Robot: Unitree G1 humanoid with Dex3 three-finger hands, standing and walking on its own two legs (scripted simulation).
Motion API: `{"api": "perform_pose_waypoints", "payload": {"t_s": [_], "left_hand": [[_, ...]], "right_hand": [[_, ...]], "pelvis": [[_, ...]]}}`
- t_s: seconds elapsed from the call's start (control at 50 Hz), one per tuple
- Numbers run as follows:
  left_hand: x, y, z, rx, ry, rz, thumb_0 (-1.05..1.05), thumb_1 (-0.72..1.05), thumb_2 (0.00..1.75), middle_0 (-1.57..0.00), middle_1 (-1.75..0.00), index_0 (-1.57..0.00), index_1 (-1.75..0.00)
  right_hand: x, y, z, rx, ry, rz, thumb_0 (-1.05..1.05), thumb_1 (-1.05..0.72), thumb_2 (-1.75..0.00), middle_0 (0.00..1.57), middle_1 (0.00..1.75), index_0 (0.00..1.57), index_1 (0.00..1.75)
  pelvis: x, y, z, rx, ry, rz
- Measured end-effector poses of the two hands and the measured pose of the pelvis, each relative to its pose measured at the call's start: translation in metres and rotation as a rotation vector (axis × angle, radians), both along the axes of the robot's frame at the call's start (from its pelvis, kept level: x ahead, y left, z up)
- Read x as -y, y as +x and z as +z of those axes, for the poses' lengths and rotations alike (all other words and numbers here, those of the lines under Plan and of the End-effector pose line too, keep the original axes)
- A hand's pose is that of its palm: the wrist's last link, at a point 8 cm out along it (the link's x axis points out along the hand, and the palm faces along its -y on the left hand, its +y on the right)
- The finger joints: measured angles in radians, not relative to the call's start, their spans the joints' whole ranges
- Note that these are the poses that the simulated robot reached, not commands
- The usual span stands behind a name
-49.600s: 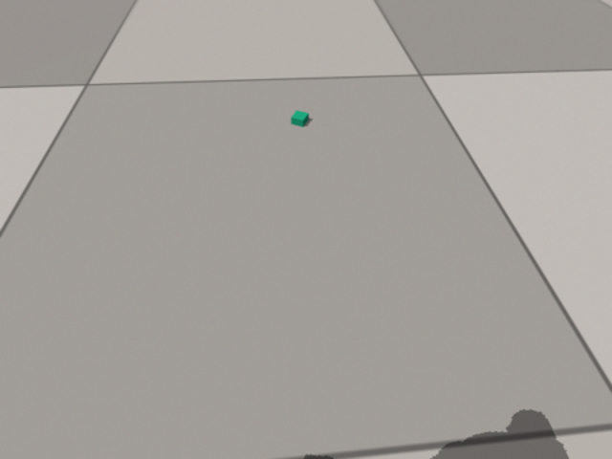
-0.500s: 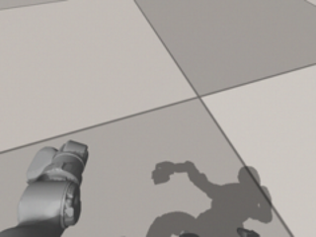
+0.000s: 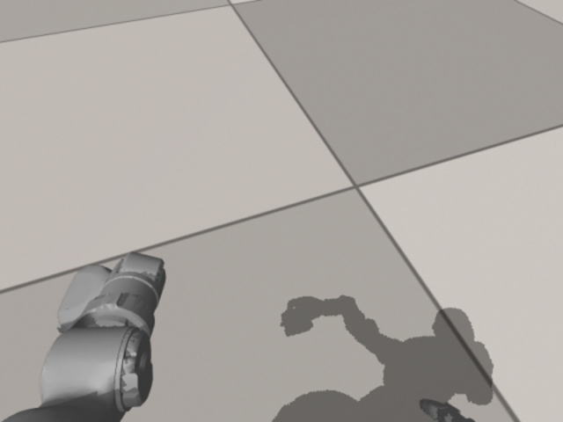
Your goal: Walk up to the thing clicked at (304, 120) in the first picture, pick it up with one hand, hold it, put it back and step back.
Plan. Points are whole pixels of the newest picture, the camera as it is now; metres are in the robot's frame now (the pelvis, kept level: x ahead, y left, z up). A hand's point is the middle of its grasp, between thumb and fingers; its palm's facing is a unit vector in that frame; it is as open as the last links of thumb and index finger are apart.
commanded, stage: hold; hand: left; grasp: from above
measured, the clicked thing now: (115, 326) +0.32 +0.25 -0.07
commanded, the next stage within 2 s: crouch in 1.18 s
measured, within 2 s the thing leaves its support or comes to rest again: neither
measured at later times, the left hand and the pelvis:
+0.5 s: hand (114, 314) +0.31 +0.23 -0.02, palm faces -0.02 -0.46 -0.89, open 8.9 cm; pelvis -0.01 +0.00 +0.01, yaw +0 degrees
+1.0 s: hand (112, 307) +0.32 +0.23 -0.01, palm faces -0.03 -0.46 -0.89, open 8.9 cm; pelvis +0.00 +0.00 +0.02, yaw +0 degrees
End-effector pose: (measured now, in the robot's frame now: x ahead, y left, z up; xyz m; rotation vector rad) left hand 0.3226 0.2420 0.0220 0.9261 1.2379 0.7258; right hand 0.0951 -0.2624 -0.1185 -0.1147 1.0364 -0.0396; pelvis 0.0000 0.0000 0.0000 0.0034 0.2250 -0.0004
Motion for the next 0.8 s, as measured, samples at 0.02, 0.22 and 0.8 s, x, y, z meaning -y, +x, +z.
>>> {"api": "perform_pose_waypoints", "payload": {"t_s": [0.02,0.22,0.8], "left_hand": [[0.0,-0.001,0.001,-0.002,-0.002,0.002,-0.04,0.1,0.45,-0.68,-0.42,-0.82,-0.5],[0.006,-0.009,0.003,-0.012,0.005,-0.018,-0.04,0.09,0.45,-0.68,-0.42,-0.83,-0.5],[0.005,-0.012,0.023,-0.008,-0.008,-0.03,-0.02,0.09,0.48,-0.67,-0.44,-0.81,-0.52]], "right_hand": [[0.0,0.0,0.001,0.001,0.001,0.001,0.01,-0.91,-0.9,0.2,0.3,0.2,0.3],[-0.005,-0.004,0.005,0.003,0.011,0.012,0.01,-0.91,-0.9,0.2,0.3,0.2,0.3],[-0.017,0.016,0.016,0.069,0.026,0.03,0.01,-0.91,-0.9,0.2,0.3,0.2,0.3]], "pelvis": [[0.0,0.0,0.0,0.002,0.0,0.0],[0.001,-0.008,0.005,0.023,-0.001,-0.001],[-0.003,-0.008,0.013,0.052,0.0,0.003]]}}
